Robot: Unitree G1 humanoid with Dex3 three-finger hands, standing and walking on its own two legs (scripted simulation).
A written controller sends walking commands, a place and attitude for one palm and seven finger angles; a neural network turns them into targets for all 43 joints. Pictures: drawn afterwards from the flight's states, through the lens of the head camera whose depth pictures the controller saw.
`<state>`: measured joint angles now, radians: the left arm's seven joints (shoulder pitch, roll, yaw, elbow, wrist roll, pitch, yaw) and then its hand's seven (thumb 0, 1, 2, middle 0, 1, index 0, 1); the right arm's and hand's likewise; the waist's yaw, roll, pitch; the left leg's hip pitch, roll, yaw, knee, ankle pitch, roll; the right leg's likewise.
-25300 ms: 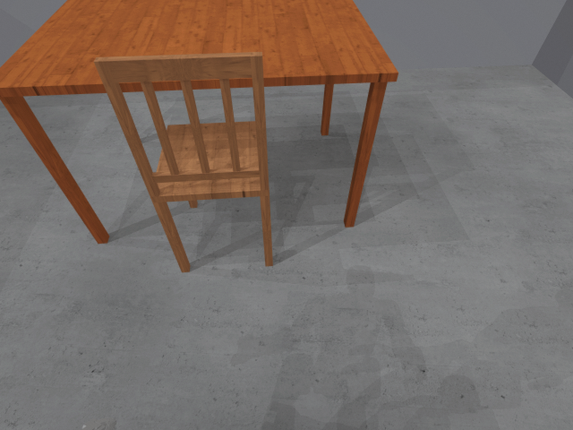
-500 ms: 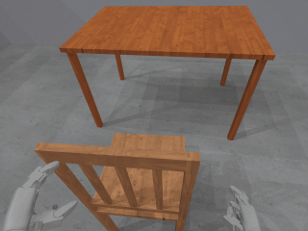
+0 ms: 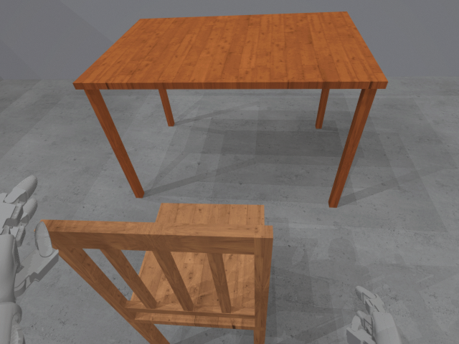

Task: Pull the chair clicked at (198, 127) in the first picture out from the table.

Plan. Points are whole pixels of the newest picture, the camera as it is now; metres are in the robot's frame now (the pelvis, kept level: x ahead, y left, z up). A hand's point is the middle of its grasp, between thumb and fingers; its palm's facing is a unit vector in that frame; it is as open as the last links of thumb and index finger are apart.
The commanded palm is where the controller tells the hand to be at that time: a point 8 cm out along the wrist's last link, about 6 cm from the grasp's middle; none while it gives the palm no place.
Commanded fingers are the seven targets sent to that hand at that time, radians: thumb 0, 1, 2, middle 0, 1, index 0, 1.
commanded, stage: draw the hand back to the body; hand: left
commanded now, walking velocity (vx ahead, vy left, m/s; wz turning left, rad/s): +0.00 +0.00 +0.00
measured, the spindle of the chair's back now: (176, 282) +0.26 +0.16 -0.09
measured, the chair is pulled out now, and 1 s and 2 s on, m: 0.58 0.58 0.58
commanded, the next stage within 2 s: step back with the hand held close in 0.08 s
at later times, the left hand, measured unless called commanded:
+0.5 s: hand (31, 259) +0.18 +0.29 +0.15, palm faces +0.37 -0.76 -0.53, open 7.4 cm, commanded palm +0.12 +0.33 +0.18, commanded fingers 0.00 0.90 0.90 -0.20 -0.30 -0.20 -0.30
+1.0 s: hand out of the picture +0.12 +0.30 +0.15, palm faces +0.45 -0.75 -0.47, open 7.4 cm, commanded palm +0.06 +0.33 +0.18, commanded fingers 0.00 0.90 0.90 -0.20 -0.30 -0.20 -0.30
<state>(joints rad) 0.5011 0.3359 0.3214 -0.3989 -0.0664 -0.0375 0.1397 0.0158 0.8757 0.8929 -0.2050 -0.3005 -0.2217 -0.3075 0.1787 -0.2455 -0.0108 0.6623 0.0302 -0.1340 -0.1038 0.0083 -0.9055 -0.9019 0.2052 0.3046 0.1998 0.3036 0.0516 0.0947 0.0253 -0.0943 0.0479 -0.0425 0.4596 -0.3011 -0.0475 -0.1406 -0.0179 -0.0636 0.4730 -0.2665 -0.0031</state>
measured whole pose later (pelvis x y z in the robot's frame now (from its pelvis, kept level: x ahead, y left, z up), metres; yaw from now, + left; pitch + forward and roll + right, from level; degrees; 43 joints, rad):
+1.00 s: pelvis -0.08 +0.03 -0.01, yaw +0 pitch +0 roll -2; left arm 0.55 0.41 0.42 -0.52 -0.04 -0.13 0.20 0.02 0.89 0.90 -0.21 -0.31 -0.22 -0.31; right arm 0.21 -0.22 -0.01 0.59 0.02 -0.06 -0.10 0.01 -0.90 -0.90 0.21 0.30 0.20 0.30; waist 0.01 0.02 0.03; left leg -0.37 0.02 -0.03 0.59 -0.23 0.00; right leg -0.37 -0.04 -0.05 0.50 -0.18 0.03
